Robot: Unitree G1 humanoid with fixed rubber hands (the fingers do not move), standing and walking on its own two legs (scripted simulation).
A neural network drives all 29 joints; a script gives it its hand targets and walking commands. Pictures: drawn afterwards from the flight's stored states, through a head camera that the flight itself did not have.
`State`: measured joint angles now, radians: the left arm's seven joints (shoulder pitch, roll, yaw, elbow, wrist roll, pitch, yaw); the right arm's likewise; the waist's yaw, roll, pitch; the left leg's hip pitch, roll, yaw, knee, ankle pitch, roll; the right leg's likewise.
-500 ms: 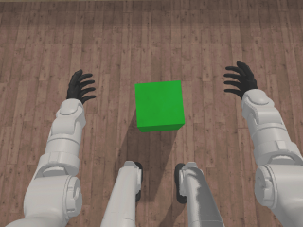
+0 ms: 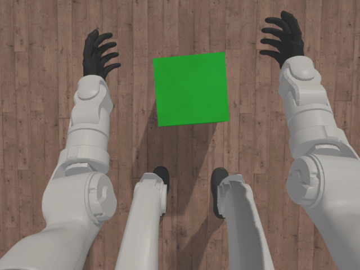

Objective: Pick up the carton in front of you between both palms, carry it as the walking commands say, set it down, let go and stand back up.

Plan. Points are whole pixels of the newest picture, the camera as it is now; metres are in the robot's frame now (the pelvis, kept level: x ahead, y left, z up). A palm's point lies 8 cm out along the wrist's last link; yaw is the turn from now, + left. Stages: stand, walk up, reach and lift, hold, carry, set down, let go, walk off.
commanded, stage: reach and lift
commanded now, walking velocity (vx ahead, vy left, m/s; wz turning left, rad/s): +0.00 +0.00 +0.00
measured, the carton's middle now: (190, 95) +0.48 +0.01 -0.48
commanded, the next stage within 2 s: none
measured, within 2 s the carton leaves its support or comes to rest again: leaves its support in 1.42 s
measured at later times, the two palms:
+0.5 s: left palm (128, 94) +0.47 +0.19 -0.36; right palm (253, 85) +0.50 -0.18 -0.36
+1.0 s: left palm (136, 95) +0.48 +0.18 -0.40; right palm (245, 85) +0.50 -0.17 -0.41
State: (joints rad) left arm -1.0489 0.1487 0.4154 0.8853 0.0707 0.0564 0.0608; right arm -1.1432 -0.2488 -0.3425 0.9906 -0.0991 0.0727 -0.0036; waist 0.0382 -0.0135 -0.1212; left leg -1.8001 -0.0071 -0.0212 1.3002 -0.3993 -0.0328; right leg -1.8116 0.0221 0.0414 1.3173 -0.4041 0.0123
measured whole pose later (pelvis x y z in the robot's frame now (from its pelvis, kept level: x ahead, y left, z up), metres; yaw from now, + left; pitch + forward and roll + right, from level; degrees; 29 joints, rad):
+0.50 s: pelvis -0.05 +0.00 -0.20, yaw +1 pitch +43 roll +1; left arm -1.33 0.29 0.17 1.03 -0.19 0.07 0.14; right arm -1.40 -0.40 -0.10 1.12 0.17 0.08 -0.07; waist 0.03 0.00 0.21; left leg -2.26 -0.05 -0.03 2.03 -0.52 -0.06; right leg -2.27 0.05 0.06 2.05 -0.53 0.04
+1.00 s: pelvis -0.05 +0.00 -0.23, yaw +2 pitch +39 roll +2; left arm -1.38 0.27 0.13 1.11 -0.23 0.01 0.15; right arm -1.47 -0.41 -0.01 1.19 0.22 0.03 -0.08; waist 0.03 0.02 0.32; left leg -2.29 -0.04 -0.02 2.17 -0.56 -0.06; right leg -2.30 0.03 0.05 2.20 -0.58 0.03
